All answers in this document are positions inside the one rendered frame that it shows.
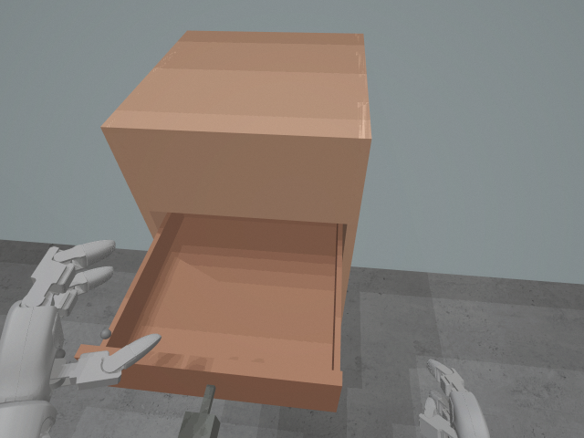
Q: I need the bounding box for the drawer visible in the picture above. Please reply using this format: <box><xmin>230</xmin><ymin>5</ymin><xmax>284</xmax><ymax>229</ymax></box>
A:
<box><xmin>74</xmin><ymin>213</ymin><xmax>343</xmax><ymax>412</ymax></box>

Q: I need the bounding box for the robot left hand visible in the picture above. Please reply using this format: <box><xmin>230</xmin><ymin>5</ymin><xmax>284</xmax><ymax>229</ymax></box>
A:
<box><xmin>0</xmin><ymin>240</ymin><xmax>162</xmax><ymax>404</ymax></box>

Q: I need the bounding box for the cabinet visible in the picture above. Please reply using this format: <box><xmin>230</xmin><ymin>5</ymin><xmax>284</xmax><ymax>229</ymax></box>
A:
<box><xmin>100</xmin><ymin>30</ymin><xmax>371</xmax><ymax>322</ymax></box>

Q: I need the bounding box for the handle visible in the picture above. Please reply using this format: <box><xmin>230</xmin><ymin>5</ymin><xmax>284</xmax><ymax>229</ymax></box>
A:
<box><xmin>178</xmin><ymin>384</ymin><xmax>220</xmax><ymax>438</ymax></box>

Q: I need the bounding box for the left robot forearm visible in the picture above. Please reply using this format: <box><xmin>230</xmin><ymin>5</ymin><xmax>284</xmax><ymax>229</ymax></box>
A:
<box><xmin>0</xmin><ymin>401</ymin><xmax>57</xmax><ymax>438</ymax></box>

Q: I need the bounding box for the robot right hand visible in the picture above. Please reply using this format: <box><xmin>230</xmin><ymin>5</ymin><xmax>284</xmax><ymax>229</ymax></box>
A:
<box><xmin>419</xmin><ymin>359</ymin><xmax>490</xmax><ymax>438</ymax></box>

